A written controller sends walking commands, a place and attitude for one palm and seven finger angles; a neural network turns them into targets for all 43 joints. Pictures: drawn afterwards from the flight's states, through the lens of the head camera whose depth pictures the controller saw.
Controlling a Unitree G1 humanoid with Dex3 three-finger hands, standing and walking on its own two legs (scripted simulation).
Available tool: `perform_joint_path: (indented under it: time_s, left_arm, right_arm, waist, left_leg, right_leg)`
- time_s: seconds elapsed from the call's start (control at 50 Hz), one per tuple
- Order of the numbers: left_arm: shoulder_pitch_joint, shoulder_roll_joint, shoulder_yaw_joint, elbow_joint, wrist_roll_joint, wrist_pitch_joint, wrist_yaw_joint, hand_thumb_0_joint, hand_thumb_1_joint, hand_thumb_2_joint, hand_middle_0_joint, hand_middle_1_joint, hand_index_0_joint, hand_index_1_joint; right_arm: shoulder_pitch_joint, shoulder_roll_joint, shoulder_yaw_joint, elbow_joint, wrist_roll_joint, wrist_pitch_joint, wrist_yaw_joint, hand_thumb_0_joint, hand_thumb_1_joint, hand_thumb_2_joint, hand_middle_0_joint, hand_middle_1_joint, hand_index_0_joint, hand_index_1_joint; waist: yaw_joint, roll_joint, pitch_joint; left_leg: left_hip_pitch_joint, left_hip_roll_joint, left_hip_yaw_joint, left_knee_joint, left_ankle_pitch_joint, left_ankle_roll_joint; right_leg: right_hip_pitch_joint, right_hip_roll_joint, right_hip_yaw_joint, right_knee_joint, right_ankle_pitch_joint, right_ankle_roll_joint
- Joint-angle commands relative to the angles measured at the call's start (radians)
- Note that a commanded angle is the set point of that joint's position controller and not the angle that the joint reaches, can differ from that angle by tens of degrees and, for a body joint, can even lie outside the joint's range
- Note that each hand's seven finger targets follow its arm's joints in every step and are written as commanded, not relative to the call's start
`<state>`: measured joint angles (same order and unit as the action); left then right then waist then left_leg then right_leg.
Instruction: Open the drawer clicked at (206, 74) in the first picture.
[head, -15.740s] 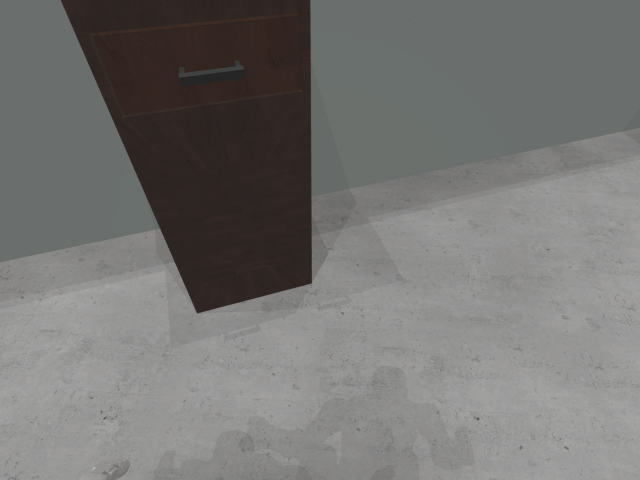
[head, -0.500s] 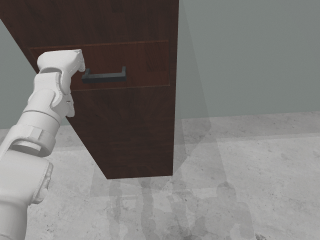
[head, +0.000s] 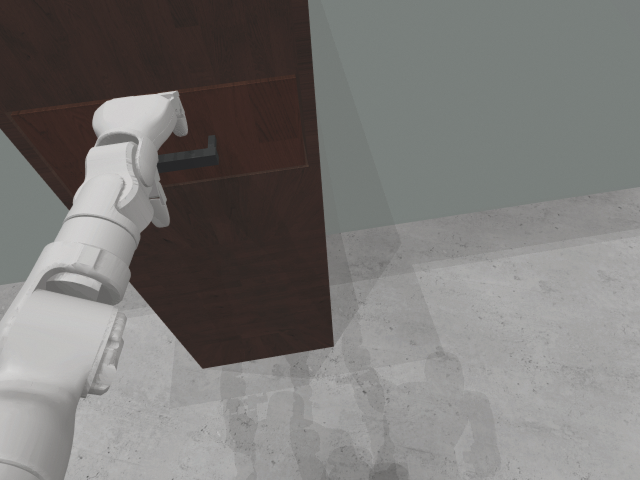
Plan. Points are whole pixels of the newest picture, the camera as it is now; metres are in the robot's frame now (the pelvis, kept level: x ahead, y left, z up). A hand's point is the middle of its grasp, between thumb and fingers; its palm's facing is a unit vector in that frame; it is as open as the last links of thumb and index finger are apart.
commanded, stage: re-aim the fingers above the handle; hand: left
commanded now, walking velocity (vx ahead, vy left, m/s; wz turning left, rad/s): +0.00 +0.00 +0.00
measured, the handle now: (174, 154) +0.55 +0.21 +0.11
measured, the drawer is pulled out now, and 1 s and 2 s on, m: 0.00 0.00 0.00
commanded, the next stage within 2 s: lower the fingers behind the handle in 0.06 s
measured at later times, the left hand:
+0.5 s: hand (136, 184) +0.46 +0.23 +0.14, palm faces -0.12 +0.00 -0.99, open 13.9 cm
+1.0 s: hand (147, 180) +0.49 +0.23 +0.12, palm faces -0.01 +0.02 -1.00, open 13.8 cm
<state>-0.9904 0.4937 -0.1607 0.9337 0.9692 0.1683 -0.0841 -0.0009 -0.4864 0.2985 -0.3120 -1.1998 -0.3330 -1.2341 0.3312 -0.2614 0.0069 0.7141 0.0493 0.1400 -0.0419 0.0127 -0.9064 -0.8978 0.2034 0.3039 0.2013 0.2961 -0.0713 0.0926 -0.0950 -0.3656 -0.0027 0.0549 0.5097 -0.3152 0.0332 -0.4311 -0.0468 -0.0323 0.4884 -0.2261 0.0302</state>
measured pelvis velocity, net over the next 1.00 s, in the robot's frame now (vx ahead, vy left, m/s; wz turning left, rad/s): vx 0.00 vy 0.00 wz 0.00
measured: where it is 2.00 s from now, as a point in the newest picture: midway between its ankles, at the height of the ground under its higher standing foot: outside the picture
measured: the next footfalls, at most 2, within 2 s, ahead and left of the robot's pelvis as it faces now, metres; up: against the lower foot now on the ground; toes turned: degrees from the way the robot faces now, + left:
none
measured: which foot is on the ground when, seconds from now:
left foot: down 0.00-1.00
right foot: down 0.00-1.00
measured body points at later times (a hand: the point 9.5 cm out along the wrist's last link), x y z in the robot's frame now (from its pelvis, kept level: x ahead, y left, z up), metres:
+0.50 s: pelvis +0.00 -0.02 +0.00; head +0.05 -0.03 +0.45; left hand +0.46 +0.22 +0.19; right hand +0.10 -0.30 -0.12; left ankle -0.04 +0.10 -0.73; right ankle +0.00 -0.14 -0.73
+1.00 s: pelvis +0.00 +0.00 -0.01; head +0.06 -0.02 +0.44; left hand +0.48 +0.22 +0.17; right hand +0.05 -0.26 -0.15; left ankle -0.04 +0.10 -0.73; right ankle +0.00 -0.14 -0.73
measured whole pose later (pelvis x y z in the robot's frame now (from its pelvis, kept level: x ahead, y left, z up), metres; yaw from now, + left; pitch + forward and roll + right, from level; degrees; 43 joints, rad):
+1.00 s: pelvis +0.00 +0.00 -0.01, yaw +0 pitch +12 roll -1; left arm -0.92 0.50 -0.10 0.97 1.04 0.08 0.10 0.00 -0.49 0.30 -0.31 -1.23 -0.31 -1.21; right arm 0.33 -0.25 -0.02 0.70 0.03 0.11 -0.04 0.01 -0.91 -0.90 0.20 0.30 0.20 0.30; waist -0.06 0.07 -0.10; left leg -0.44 0.01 0.05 0.57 -0.35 0.03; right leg -0.50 -0.04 -0.04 0.54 -0.25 0.02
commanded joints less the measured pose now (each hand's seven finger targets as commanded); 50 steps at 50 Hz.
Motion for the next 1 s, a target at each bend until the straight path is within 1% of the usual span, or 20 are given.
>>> perform_joint_path:
  time_s: [0.0, 0.04, 0.06, 0.1, 0.16, 0.2, 0.26, 0.3, 0.34, 0.42, 0.46, 0.48, 0.52, 0.58, 0.72, 0.76, 0.78, 0.82, 0.86, 0.98]
  left_arm:
    - [-0.474, 0.299, 0.146, -0.287, 0.018, -0.16, 0.03, 0.0, -0.5, 0.3, -0.3, -1.2, -0.3, -1.2]
    - [-0.486, 0.448, 0.272, -0.36, 0.045, -0.224, 0.096, 0.0, -0.5, 0.3, -0.3, -1.2, -0.3, -1.2]
    - [-0.49, 0.469, 0.294, -0.359, 0.06, -0.235, 0.138, 0.0, -0.5, 0.3, -0.3, -1.2, -0.3, -1.2]
    - [-0.482, 0.491, 0.329, -0.347, 0.077, -0.226, 0.218, 0.0, -0.5, 0.3, -0.3, -1.2, -0.3, -1.2]
    - [-0.469, 0.467, 0.307, -0.27, 0.081, -0.15, 0.301, 0.0, -0.5, 0.3, -0.3, -1.2, -0.3, -1.2]
    - [-0.431, 0.361, 0.223, -0.156, 0.076, -0.072, 0.296, 0.0, -0.5, 0.3, -0.3, -1.2, -0.3, -1.2]
    - [-0.408, 0.243, 0.095, -0.084, 0.061, 0.019, 0.209, 0.0, -0.5, 0.3, -0.3, -1.2, -0.3, -1.2]
    - [-0.429, 0.169, 0.004, -0.115, 0.045, 0.038, 0.123, 0.0, -0.5, 0.3, -0.3, -1.2, -0.3, -1.2]
    - [-0.452, 0.094, -0.061, -0.189, 0.017, 0.0, 0.038, 0.0, -0.5, 0.3, -0.3, -1.2, -0.3, -1.2]
    - [-0.466, 0.199, 0.028, -0.286, -0.01, -0.179, -0.038, 0.0, -0.5, 0.3, -0.3, -1.2, -0.3, -1.2]
    - [-0.474, 0.306, 0.129, -0.336, 0.0, -0.267, -0.003, 0.0, -0.5, 0.3, -0.3, -1.2, -0.3, -1.2]
    - [-0.479, 0.307, 0.14, -0.348, 0.008, -0.298, 0.031, 0.0, -0.5, 0.3, -0.3, -1.2, -0.3, -1.2]
    - [-0.392, 0.246, 0.119, -0.265, 0.021, -0.288, 0.086, 0.0, -0.5, 0.3, -0.3, -1.2, -0.3, -1.2]
    - [-0.32, 0.27, 0.173, -0.195, 0.022, -0.248, 0.166, 0.0, -0.5, 0.3, -0.3, -1.2, -0.3, -1.2]
    - [-0.425, 0.273, 0.171, -0.283, 0.078, -0.145, 0.269, 0.0, -0.5, 0.3, -0.3, -1.2, -0.3, -1.2]
    - [-0.406, 0.277, 0.17, -0.215, 0.081, -0.106, 0.269, 0.0, -0.5, 0.3, -0.3, -1.2, -0.3, -1.2]
    - [-0.396, 0.21, 0.119, -0.201, 0.073, -0.088, 0.259, 0.0, -0.5, 0.3, -0.3, -1.2, -0.3, -1.2]
    - [-0.386, 0.213, 0.123, -0.162, 0.06, -0.073, 0.243, 0.0, -0.5, 0.3, -0.3, -1.2, -0.3, -1.2]
    - [-0.394, 0.245, 0.14, -0.158, 0.065, -0.081, 0.224, 0.0, -0.5, 0.3, -0.3, -1.2, -0.3, -1.2]
    - [-0.323, 0.171, 0.086, -0.098, 0.062, -0.121, 0.187, 0.0, -0.5, 0.3, -0.3, -1.2, -0.3, -1.2]
  right_arm:
    - [-0.021, -0.149, -0.054, -0.15, -0.007, -0.063, -0.04, 0.0, -0.9, -0.9, 0.2, 0.3, 0.2, 0.3]
    - [-0.013, -0.146, -0.057, -0.152, -0.021, -0.074, -0.045, 0.0, -0.9, -0.9, 0.2, 0.3, 0.2, 0.3]
    - [-0.012, -0.133, -0.057, -0.151, -0.024, -0.079, -0.044, 0.0, -0.9, -0.9, 0.2, 0.3, 0.2, 0.3]
    - [-0.014, -0.121, -0.058, -0.14, -0.023, -0.091, -0.037, 0.0, -0.9, -0.9, 0.2, 0.3, 0.2, 0.3]
    - [-0.035, -0.126, -0.063, -0.115, -0.017, -0.107, -0.022, 0.0, -0.9, -0.9, 0.2, 0.3, 0.2, 0.3]
    - [-0.035, -0.139, -0.067, -0.092, -0.016, -0.106, -0.012, 0.0, -0.9, -0.9, 0.2, 0.3, 0.2, 0.3]
    - [-0.027, -0.167, -0.076, -0.091, -0.001, -0.09, -0.01, 0.0, -0.9, -0.9, 0.2, 0.3, 0.2, 0.3]
    - [-0.03, -0.177, -0.079, -0.102, 0.007, -0.08, -0.021, 0.0, -0.9, -0.9, 0.2, 0.3, 0.2, 0.3]
    - [-0.035, -0.18, -0.083, -0.112, 0.006, -0.08, -0.035, 0.0, -0.9, -0.9, 0.2, 0.3, 0.2, 0.3]
    - [-0.038, -0.165, -0.068, -0.115, -0.009, -0.083, -0.066, 0.0, -0.9, -0.9, 0.2, 0.3, 0.2, 0.3]
    - [-0.023, -0.152, -0.068, -0.121, -0.013, -0.082, -0.073, 0.0, -0.9, -0.9, 0.2, 0.3, 0.2, 0.3]
    - [-0.013, -0.14, -0.067, -0.125, -0.018, -0.086, -0.071, 0.0, -0.9, -0.9, 0.2, 0.3, 0.2, 0.3]
    - [0.0, -0.133, -0.07, -0.116, -0.019, -0.087, -0.052, 0.0, -0.9, -0.9, 0.2, 0.3, 0.2, 0.3]
    - [-0.001, -0.144, -0.071, -0.118, -0.022, -0.087, -0.024, 0.0, -0.9, -0.9, 0.2, 0.3, 0.2, 0.3]
    - [0.02, -0.143, -0.092, -0.116, -0.033, -0.088, 0.007, 0.0, -0.9, -0.9, 0.2, 0.3, 0.2, 0.3]
    - [0.024, -0.149, -0.089, -0.1, -0.029, -0.078, 0.005, 0.0, -0.9, -0.9, 0.2, 0.3, 0.2, 0.3]
    - [0.023, -0.145, -0.086, -0.102, -0.026, -0.074, 0.007, 0.0, -0.9, -0.9, 0.2, 0.3, 0.2, 0.3]
    - [0.026, -0.15, -0.085, -0.095, -0.024, -0.071, 0.006, 0.0, -0.9, -0.9, 0.2, 0.3, 0.2, 0.3]
    - [0.026, -0.154, -0.082, -0.101, -0.024, -0.066, -0.003, 0.0, -0.9, -0.9, 0.2, 0.3, 0.2, 0.3]
    - [0.041, -0.153, -0.078, -0.105, -0.022, -0.068, -0.01, 0.0, -0.9, -0.9, 0.2, 0.3, 0.2, 0.3]
  waist:
    - [0.026, -0.125, -0.308]
    - [0.066, -0.073, -0.383]
    - [0.068, -0.042, -0.39]
    - [0.083, -0.023, -0.398]
    - [0.077, -0.028, -0.401]
    - [0.046, -0.056, -0.37]
    - [0.003, -0.098, -0.369]
    - [-0.035, -0.123, -0.343]
    - [-0.073, -0.167, -0.316]
    - [-0.046, -0.109, -0.299]
    - [-0.016, -0.066, -0.322]
    - [-0.005, -0.033, -0.337]
    - [0.008, -0.03, -0.309]
    - [0.032, -0.06, -0.298]
    - [0.018, -0.011, -0.501]
    - [0.005, -0.057, -0.472]
    - [-0.004, -0.063, -0.447]
    - [-0.008, -0.079, -0.384]
    - [-0.006, -0.09, -0.385]
    - [-0.009, -0.112, -0.286]
  left_leg:
    - [0.089, -0.015, -0.057, -0.056, 0.343, 0.021]
    - [0.082, -0.017, -0.052, -0.048, 0.398, 0.015]
    - [0.072, -0.019, -0.048, -0.043, 0.413, 0.012]
    - [0.041, -0.02, -0.041, -0.046, 0.436, -0.005]
    - [0.024, -0.018, -0.015, -0.054, 0.416, -0.013]
    - [0.032, -0.013, -0.003, -0.056, 0.39, -0.011]
    - [0.068, -0.009, 0.009, -0.056, 0.368, 0.003]
    - [0.103, -0.014, 0.0, -0.051, 0.344, 0.016]
    - [0.137, -0.021, -0.015, -0.034, 0.348, 0.03]
    - [0.133, -0.038, -0.04, -0.01, 0.324, 0.036]
    - [0.114, -0.038, -0.045, 0.002, 0.35, 0.029]
    - [0.113, -0.037, -0.045, 0.012, 0.386, 0.025]
    - [0.095, -0.025, -0.047, 0.023, 0.436, 0.009]
    - [0.034, -0.018, -0.036, 0.029, 0.453, -0.003]
    - [0.126, -0.009, -0.04, 0.059, 0.586, 0.0]
    - [0.1, -0.006, -0.045, 0.057, 0.584, 0.002]
    - [0.102, -0.006, -0.047, 0.051, 0.575, 0.002]
    - [0.087, -0.006, -0.045, 0.036, 0.513, 0.005]
    - [0.075, -0.007, -0.044, 0.028, 0.486, 0.009]
    - [0.04, -0.001, -0.045, 0.014, 0.423, 0.009]
  right_leg:
    - [0.218, 0.065, -0.005, -0.009, 0.217, -0.064]
    - [0.281, 0.065, 0.005, 0.008, 0.256, -0.069]
    - [0.289, 0.065, 0.008, 0.016, 0.277, -0.07]
    - [0.315, 0.067, 0.003, 0.022, 0.302, -0.072]
    - [0.342, 0.062, 0.009, 0.013, 0.323, -0.065]
    - [0.298, 0.063, 0.002, 0.005, 0.31, -0.06]
    - [0.266, 0.059, 0.004, -0.015, 0.31, -0.05]
    - [0.227, 0.062, 0.0, -0.036, 0.298, -0.043]
    - [0.204, 0.064, -0.001, -0.051, 0.307, -0.042]
    - [0.193, 0.054, 0.014, -0.026, 0.285, -0.047]
    - [0.202, 0.056, 0.017, -0.003, 0.295, -0.057]
    - [0.196, 0.056, 0.014, 0.014, 0.307, -0.062]
    - [0.153, 0.062, -0.002, 0.034, 0.305, -0.067]
    - [0.15, 0.066, -0.012, 0.052, 0.316, -0.066]
    - [0.184, 0.073, -0.008, 0.075, 0.376, -0.06]
    - [0.18, 0.076, -0.015, 0.075, 0.376, -0.057]
    - [0.161, 0.078, -0.022, 0.069, 0.357, -0.056]
    - [0.144, 0.079, -0.025, 0.053, 0.322, -0.056]
    - [0.162, 0.076, -0.018, 0.05, 0.316, -0.056]
    - [0.111, 0.078, -0.024, 0.043, 0.259, -0.06]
